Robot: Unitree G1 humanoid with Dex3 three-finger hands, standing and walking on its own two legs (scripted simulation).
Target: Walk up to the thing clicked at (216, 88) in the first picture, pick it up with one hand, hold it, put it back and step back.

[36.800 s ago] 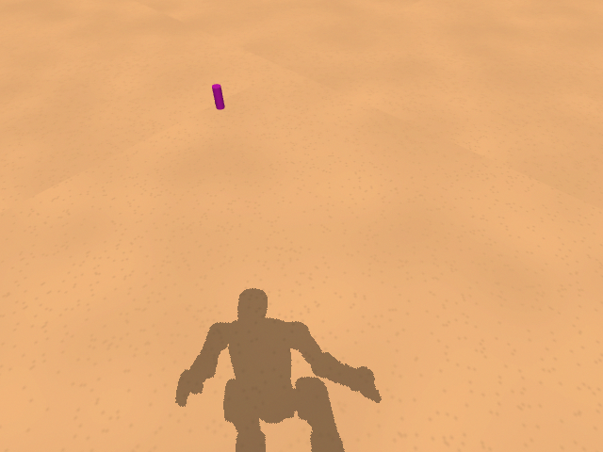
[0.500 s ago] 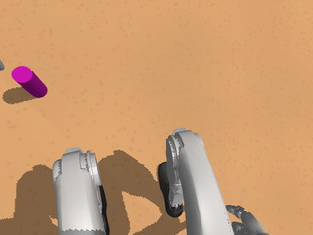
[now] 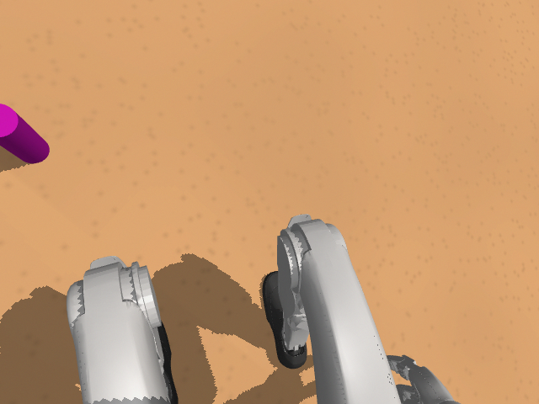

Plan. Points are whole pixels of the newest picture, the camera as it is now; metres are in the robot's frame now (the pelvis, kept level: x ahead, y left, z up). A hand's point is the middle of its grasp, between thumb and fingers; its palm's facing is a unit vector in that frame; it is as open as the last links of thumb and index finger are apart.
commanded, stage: approach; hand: left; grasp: from above
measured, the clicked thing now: (17, 136) +0.54 +0.32 -0.28
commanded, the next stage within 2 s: rest palm in 0.78 s
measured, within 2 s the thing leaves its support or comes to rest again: neither
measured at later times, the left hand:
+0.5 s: hand (6, 87) +0.55 +0.27 -0.13, palm faces -0.38 -0.04 -0.92, open 13.6 cm
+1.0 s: hand out of the picture +0.50 +0.33 -0.18, palm faces -0.45 -0.06 -0.89, open 12.8 cm
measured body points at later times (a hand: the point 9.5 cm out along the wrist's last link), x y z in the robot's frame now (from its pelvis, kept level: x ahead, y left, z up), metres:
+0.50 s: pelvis +0.00 +0.00 +0.00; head +0.26 +0.08 +0.36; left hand +0.57 +0.27 -0.08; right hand +0.01 -0.27 -0.08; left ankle +0.07 +0.12 -0.32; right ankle +0.11 -0.15 -0.32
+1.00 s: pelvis +0.00 +0.00 -0.03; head +0.27 +0.08 +0.32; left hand +0.52 +0.33 -0.13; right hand +0.03 -0.28 -0.11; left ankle +0.07 +0.12 -0.32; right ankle +0.11 -0.15 -0.32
